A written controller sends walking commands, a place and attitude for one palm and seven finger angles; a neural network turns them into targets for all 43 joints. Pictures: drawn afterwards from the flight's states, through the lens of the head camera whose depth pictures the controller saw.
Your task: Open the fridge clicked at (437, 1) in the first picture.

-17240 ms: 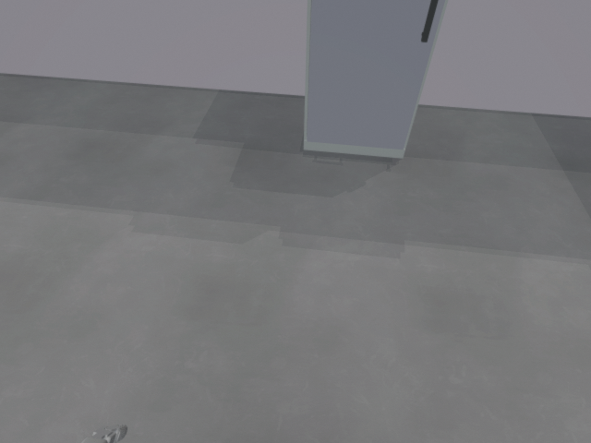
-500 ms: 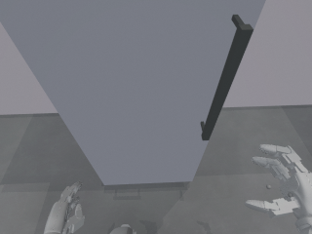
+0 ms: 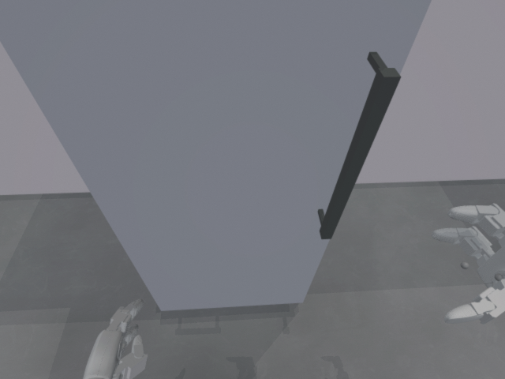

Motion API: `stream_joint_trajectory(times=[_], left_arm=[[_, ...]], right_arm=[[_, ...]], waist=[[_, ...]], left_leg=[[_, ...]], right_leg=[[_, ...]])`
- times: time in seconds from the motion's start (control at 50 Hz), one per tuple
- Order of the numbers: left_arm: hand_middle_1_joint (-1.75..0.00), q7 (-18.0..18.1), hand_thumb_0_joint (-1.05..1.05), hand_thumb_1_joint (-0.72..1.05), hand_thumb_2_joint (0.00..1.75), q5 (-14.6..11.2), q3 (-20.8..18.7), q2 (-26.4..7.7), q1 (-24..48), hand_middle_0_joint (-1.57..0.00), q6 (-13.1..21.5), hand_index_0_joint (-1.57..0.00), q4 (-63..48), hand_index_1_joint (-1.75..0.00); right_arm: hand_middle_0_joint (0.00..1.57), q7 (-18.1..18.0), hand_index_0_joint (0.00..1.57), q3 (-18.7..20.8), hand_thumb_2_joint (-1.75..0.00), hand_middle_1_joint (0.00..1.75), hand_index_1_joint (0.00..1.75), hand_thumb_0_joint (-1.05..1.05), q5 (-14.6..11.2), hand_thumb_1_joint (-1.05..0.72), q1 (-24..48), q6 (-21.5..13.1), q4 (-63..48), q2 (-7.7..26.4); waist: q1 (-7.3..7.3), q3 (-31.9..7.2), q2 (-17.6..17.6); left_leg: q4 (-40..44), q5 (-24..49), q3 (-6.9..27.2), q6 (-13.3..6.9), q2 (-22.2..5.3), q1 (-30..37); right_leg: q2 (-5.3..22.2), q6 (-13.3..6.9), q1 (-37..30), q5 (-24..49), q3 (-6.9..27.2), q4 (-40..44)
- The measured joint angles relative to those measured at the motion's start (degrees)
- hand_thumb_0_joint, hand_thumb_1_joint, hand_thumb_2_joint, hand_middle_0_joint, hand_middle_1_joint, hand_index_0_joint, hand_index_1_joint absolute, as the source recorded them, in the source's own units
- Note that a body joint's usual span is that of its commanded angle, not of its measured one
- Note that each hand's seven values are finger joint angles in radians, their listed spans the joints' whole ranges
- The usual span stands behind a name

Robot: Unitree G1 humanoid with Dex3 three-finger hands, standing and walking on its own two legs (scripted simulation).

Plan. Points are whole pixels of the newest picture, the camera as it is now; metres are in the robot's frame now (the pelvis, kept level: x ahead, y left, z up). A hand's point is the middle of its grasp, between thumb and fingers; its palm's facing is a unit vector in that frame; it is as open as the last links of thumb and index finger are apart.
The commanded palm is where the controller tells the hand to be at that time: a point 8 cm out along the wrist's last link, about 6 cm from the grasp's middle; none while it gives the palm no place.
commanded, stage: raise the hand to about handle height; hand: right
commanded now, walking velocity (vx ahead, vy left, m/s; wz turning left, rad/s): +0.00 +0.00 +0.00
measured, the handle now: (344, 166) +0.44 -0.13 +0.10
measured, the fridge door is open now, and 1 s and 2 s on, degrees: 0 0 0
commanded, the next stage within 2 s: move the hooked fingers beside the handle in 0.52 s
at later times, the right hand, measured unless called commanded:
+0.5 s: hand (466, 263) +0.27 -0.27 +0.10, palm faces -0.03 +1.00 -0.05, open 14.0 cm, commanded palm +0.24 -0.32 +0.11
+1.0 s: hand (447, 250) +0.29 -0.25 +0.10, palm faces -0.05 +1.00 -0.04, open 14.0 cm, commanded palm +0.26 -0.30 +0.10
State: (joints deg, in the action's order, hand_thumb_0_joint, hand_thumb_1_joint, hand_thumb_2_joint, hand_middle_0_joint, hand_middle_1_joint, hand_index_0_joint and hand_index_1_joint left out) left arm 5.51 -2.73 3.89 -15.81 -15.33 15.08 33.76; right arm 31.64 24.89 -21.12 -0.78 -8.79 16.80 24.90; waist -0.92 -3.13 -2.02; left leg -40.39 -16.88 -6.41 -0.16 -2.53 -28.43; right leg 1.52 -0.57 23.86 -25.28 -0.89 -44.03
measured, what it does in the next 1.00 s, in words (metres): stands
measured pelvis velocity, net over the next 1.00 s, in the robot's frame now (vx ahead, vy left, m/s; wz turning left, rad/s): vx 0.00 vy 0.00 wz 0.01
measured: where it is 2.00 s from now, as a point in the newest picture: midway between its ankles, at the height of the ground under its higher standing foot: outside the picture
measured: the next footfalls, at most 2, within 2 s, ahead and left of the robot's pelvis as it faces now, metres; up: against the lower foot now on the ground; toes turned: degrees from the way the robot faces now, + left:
none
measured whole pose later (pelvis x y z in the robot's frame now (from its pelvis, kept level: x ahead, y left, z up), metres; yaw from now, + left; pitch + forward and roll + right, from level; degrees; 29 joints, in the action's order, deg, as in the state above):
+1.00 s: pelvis +0.00 +0.00 +0.00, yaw +1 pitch +5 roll +1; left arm 5.6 -2.7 3.0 -16.2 -16.2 14.6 33.8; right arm 30.4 23.7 -19.8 3.0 -8.9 19.9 23.7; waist 0.0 -3.2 -1.6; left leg -38.8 -15.7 -5.3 -0.1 -2.5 -28.0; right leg 1.2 -0.6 22.6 -23.9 -1.9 -41.5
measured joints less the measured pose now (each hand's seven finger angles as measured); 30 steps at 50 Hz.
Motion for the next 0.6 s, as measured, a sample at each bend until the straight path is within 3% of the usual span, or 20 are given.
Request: stream_joint_trajectory(times=[0.24,0.6], left_arm=[[-0.30,-0.3,0.01,0.90,0.90,-0.1,-1.2,-1.3,-1.5,-0.20,-0.2,-0.21,-0.1,-0.30],[-0.30,0.3,0.01,0.90,0.90,-0.1,-0.3,-0.1,-0.5,-0.20,0.3,-0.21,-0.1,-0.30]], right_arm=[[0.30,1.2,0.30,1.1,-0.30,1.20,1.20,-0.01,-0.1,0.50,1.4,0.6,2.6,0.5],[0.30,0.3,0.30,0.2,-0.30,1.20,1.20,-0.01,1.0,0.50,1.7,0.4,2.7,0.1]], waist=[[0.85,0.1,0.5],[0.19,0.5,0.3]], left_leg=[[1.4,1.1,1.0,0.1,0.0,0.5],[1.8,1.4,0.8,0.2,-0.2,1.2]], right_leg=[[-0.2,-0.2,-1.1,1.1,-1.0,2.1],[-0.4,-0.3,-1.7,1.4,-0.8,2.2]])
